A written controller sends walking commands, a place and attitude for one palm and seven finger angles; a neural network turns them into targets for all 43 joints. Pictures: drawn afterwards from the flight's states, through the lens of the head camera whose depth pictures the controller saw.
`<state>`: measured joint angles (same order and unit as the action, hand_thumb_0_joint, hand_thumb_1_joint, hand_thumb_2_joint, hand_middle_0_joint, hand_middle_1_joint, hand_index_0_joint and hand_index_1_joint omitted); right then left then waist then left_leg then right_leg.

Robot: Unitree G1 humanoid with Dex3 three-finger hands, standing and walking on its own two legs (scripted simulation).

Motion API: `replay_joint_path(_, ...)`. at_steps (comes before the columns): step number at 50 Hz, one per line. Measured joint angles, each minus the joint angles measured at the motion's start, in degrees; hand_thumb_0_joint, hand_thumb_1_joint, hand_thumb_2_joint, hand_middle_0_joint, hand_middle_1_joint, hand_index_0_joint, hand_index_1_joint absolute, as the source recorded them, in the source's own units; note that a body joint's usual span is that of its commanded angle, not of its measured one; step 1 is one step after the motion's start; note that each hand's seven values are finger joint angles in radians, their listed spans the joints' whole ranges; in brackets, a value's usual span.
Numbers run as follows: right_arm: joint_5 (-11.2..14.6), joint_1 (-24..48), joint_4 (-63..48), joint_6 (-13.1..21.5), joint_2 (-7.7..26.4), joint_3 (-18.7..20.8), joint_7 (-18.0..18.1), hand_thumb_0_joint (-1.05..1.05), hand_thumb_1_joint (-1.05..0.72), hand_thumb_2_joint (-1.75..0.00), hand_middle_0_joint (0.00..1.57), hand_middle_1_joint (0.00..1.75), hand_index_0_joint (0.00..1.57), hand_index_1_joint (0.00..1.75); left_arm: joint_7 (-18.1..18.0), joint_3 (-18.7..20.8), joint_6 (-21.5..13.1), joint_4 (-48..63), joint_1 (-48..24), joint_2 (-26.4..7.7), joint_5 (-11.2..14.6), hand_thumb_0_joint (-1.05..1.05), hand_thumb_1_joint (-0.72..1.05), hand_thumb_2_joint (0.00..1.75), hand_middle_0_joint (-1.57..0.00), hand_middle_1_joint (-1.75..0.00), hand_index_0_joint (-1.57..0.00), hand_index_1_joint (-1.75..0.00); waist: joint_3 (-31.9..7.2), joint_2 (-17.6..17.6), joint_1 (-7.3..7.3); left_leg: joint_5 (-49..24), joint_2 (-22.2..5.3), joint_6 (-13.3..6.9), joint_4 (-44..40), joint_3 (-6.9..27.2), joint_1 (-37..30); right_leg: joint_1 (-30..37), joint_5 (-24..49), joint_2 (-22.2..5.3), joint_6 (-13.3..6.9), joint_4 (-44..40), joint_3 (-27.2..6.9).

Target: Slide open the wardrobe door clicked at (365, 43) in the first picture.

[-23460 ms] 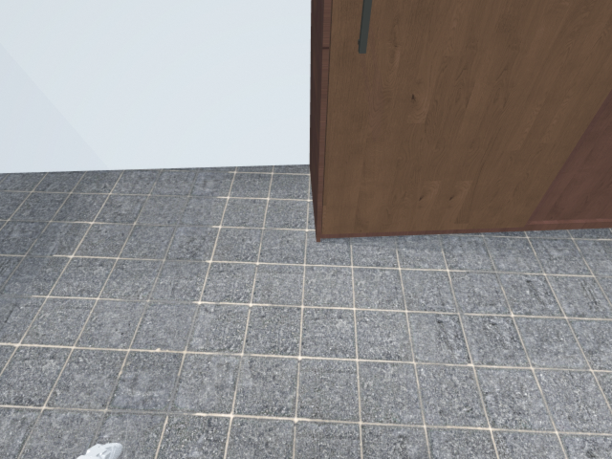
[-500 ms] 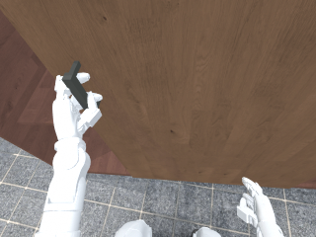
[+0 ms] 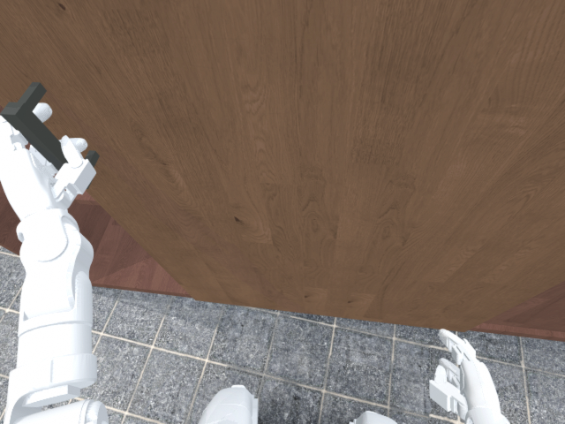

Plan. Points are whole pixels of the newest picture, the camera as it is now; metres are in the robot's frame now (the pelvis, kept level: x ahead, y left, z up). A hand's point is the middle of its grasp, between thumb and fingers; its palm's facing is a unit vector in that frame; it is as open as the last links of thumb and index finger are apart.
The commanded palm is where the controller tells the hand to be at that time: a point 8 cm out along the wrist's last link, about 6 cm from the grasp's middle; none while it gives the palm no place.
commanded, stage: step sideways, sliding the door along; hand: left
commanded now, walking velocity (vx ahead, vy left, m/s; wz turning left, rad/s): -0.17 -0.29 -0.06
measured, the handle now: (60, 139) +0.41 +0.33 +0.14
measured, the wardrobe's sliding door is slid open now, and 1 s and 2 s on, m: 0.44 0.44 0.44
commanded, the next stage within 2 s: stop walking and hold the door there in 0.10 s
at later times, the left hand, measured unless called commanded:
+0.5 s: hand (71, 171) +0.37 +0.30 +0.13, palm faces +0.62 -0.65 -0.43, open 6.8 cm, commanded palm +0.32 +0.32 +0.12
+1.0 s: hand (71, 169) +0.37 +0.30 +0.14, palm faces +0.58 -0.76 -0.31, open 6.6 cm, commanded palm +0.32 +0.32 +0.12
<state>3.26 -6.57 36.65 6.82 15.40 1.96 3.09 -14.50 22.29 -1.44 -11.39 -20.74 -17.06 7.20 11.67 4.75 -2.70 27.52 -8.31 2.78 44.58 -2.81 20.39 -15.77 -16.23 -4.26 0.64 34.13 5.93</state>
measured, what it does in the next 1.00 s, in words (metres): steps on the spot: left foot, then right foot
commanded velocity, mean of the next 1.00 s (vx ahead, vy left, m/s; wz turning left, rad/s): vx -0.08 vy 0.03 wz -0.01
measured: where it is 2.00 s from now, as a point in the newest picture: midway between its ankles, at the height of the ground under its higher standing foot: outside the picture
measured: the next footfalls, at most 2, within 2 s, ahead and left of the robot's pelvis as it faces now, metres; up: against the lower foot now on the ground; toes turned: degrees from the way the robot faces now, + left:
left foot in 0.04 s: +0.03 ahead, +0.15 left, +0.00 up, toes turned +10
right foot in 0.34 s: +0.16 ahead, -0.20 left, +0.00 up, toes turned -10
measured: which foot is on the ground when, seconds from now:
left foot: up 0.00-0.02, down 0.04-0.34, up 0.36-0.62, down 0.64-1.00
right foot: down 0.00-0.04, up 0.06-0.32, down 0.34-0.64, up 0.66-0.86, down 0.88-1.00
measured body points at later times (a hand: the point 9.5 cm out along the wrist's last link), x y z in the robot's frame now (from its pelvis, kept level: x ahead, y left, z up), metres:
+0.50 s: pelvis +0.04 -0.06 -0.01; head +0.08 -0.11 +0.43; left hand +0.33 +0.33 +0.16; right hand +0.23 -0.34 -0.12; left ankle +0.02 +0.07 -0.66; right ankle +0.12 -0.19 -0.73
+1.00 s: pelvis -0.02 -0.04 +0.00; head -0.02 -0.06 +0.45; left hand +0.33 +0.34 +0.16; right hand +0.04 -0.32 -0.12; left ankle +0.06 +0.07 -0.73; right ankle -0.02 -0.16 -0.73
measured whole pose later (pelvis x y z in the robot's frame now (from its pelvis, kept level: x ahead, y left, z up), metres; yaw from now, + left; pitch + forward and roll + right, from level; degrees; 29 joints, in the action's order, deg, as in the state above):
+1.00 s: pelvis -0.02 -0.04 +0.00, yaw -8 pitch -1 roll -1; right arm 2.2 -16.3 42.4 5.8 16.1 -0.5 5.5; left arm -9.8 31.3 -5.3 -41.1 -18.2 -32.9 1.2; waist 1.0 4.4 2.2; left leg 10.7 -4.6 -0.2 31.4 -5.9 19.1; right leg -13.5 -14.3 -0.2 -0.1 29.2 3.6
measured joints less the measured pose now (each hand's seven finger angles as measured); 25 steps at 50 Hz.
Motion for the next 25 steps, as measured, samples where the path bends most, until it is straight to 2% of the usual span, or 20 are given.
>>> replay_joint_path(1,-0.05,-0.12,0.07,-0.09,0.81,0.33,0.52,0.02,-0.9,-0.9,0.2,0.3,0.2,0.3,-0.21,-0.04,-0.14,0.92,0.53,0.39,-0.07,-0.01,0.79,0.87,-0.35,-1.3,-0.02,-1.38,-0.05,0.16,0.11,-7.46,0.77,-0.51,-4.71,-1.93,-1.47,-1.17,1.24,-0.01,-0.12,1.77,0.19)
replay_joint_path(2,-0.29,-0.63,-0.29,-0.23,1.58,0.9,0.79,0.02,-0.9,-0.9,0.2,0.3,0.2,0.3,-0.23,-0.22,-0.17,2.14,1.12,0.74,-0.01,-0.01,0.79,0.87,-0.35,-1.3,-0.02,-1.39,-0.33,1.1,-0.27,-20.0,-0.13,-1.9,-8.56,-2.83,-3.09,-3.1,2.71,0.99,0.44,5.19,0.28)
replay_joint_path(3,-0.42,-0.78,-0.31,-0.63,1.41,1.71,0.62,0.02,-0.9,-0.9,0.2,0.3,0.2,0.3,0.07,-0.46,-0.27,2.92,1.13,0.53,-0.09,-0.01,0.79,0.87,-0.34,-1.31,-0.03,-1.38,0.26,0.75,-1.11,-19.55,-0.94,-1.83,-9.22,-3.45,-4.56,-5.0,-1.42,1.73,0.78,10.29,-0.92)
replay_joint_path(5,-0.52,-0.92,-0.28,-1.37,0.29,2.52,-0.86,0.02,-0.9,-0.9,0.2,0.3,0.2,0.3,0.82,-0.34,-0.01,4.03,0.48,0.2,-1.11,-0.01,0.8,0.87,-0.33,-1.31,-0.02,-1.36,2.01,-0.91,-2.8,-12.06,-2.05,-0.52,-10.39,-4.61,-7.78,-7.95,-9.82,3.3,0.89,18.46,-3.45)
replay_joint_path(8,-0.78,-1.93,-1.46,-0.58,-0.87,2.14,-2.59,0.02,-0.9,-0.9,0.2,0.3,0.19,0.3,1.23,0.2,0.37,4.96,0.26,0.05,-2.06,0.0,0.81,0.86,-0.3,-1.31,-0.02,-1.33,3.43,-0.83,-3.77,-9.85,-4.54,1.45,-14.37,-4.17,-11.31,-10.39,-9.38,4.54,0.85,21.43,-2.46)
replay_joint_path(11,-0.88,-3.01,-2.77,0.66,-2.13,1.25,-3.01,0.02,-0.9,-0.9,0.2,0.3,0.2,0.3,1.43,0.58,1.06,5.25,1.05,-0.99,-1.74,0.0,0.81,0.86,-0.29,-1.31,-0.02,-1.32,3.75,-0.38,-4.91,-10.68,-6.74,3.45,-17.29,-4.34,-14.39,-10.49,-4.29,4.48,0.76,17.87,-1.06)
replay_joint_path(12,-1.15,-2.63,-2.52,0.74,-2.58,0.34,-2.97,0.02,-0.9,-0.9,0.2,0.3,0.2,0.3,2.72,1.67,-0.51,3.95,2.47,-2.56,-1.88,-0.01,0.8,0.86,-0.29,-1.31,-0.03,-1.32,3.23,-0.7,-4.94,-10.63,-7.19,3.98,-17.95,-4.94,-15.32,-10.48,-3.18,4.45,1.02,16.55,-0.97)
replay_joint_path(14,-1.35,-2.05,-2.7,0.24,-3.46,-1.19,-2.8,0.02,-0.9,-0.9,0.2,0.3,0.2,0.3,5.32,3.7,-3.85,0.34,6.87,-8.0,-2.98,-0.06,0.74,0.85,-0.31,-1.32,-0.05,-1.32,1.34,-0.92,-3.91,-9.72,-8.26,4.89,-17.38,-5.78,-15.88,-9.25,-0.97,4.43,1.1,11.17,0.13)
replay_joint_path(16,-1.04,-2.54,-3.4,0.79,-3.84,-1.94,-2.43,0.02,-0.9,-0.9,0.2,0.3,0.2,0.3,6.56,5.08,-4.58,-3.23,9.75,-12.69,-4.21,-0.1,0.69,0.83,-0.34,-1.34,-0.09,-1.31,-0.5,-0.93,-3.22,-7.39,-8.9,5.17,-12.88,-6.01,-14.87,-5.66,6.54,4.03,0.89,2.05,1.3)
replay_joint_path(17,-0.92,-2.8,-3.64,1.05,-3.95,-2.26,-2.19,0.02,-0.9,-0.9,0.2,0.3,0.2,0.3,7.04,5.73,-4.57,-5.13,10.48,-14.89,-4.78,-0.12,0.67,0.82,-0.36,-1.34,-0.11,-1.31,-1.58,-1.9,-2.58,-5.94,-8.34,4.27,-8.17,-5.8,-12.88,-3.93,12.15,3.02,-0.33,-1.19,1.21)
replay_joint_path(18,-1.04,-2.03,-3.34,0.98,-3.13,-2.42,-1.8,0.01,-0.9,-0.9,0.2,0.3,0.2,0.3,7.23,6.88,-5.06,-7.31,10.99,-15.67,-5.38,-0.13,0.65,0.81,-0.37,-1.35,-0.12,-1.3,-2.28,-1.48,-1.99,-2.94,-7.19,2.91,-1.29,-3.61,-9.87,-4.34,9.33,2.69,-1.82,0.04,1.09)
replay_joint_path(19,-1.07,-0.49,-2.62,0.77,-1.79,-2.26,-1.22,0.01,-0.9,-0.9,0.2,0.3,0.2,0.3,7.03,8.14,-5.72,-9.4,11.53,-15.46,-5.64,-0.14,0.64,0.81,-0.38,-1.36,-0.14,-1.3,-2.44,-0.11,-1.05,0.64,-5.05,1.81,6.18,-0.5,-6.42,-5.46,5.87,2.62,-2.35,2.39,0.89)
replay_joint_path(20,-0.89,1.01,-1.8,0.61,-0.48,-1.82,-0.71,0.01,-0.9,-0.9,0.2,0.3,0.2,0.3,6.77,9.17,-6.09,-11.21,11.96,-14.99,-5.57,-0.15,0.63,0.8,-0.4,-1.37,-0.15,-1.3,-2.43,1.06,-0.11,3.35,-2.13,1.11,13.14,1.88,-3.14,-6.36,3.7,2.31,-2.32,3.97,0.48)
replay_joint_path(22,-0.41,3.07,-0.17,0.33,1.61,-0.8,0.17,0.01,-0.9,-0.9,0.2,0.3,0.2,0.3,6.43,10.69,-6.19,-14.04,11.99,-13.9,-5.28,-0.15,0.63,0.8,-0.4,-1.36,-0.18,-1.29,-2.3,2.13,1.13,5.34,3.33,0.46,22.79,3.23,1.67,-7.02,2.7,1.4,-1.61,4.78,-0.75)
replay_joint_path(23,-0.28,3.64,0.66,0.07,2.36,-0.49,0.59,0.01,-0.9,-0.9,0.2,0.3,0.2,0.3,6.35,11.26,-6.31,-15.33,11.74,-13.5,-5.34,-0.14,0.62,0.8,-0.4,-1.36,-0.19,-1.29,-2.34,2.17,1.65,5.49,5.21,0.29,24.37,2.78,3.05,-6.95,3.25,0.93,-0.88,4.45,-1.28)
replay_joint_path(25,-0.13,3.68,1.95,-0.66,3.23,-0.14,1.21,0.01,-0.9,-0.9,0.2,0.3,0.2,0.3,6.29,11.92,-6.45,-17.33,11.03,-13.15,-5.8,-0.13,0.62,0.8,-0.4,-1.36,-0.22,-1.29,-3.06,1.43,2.54,5.33,7.47,-0.16,22.07,1.38,4.34,-6.81,4.14,0.11,-0.76,3.56,-1.89)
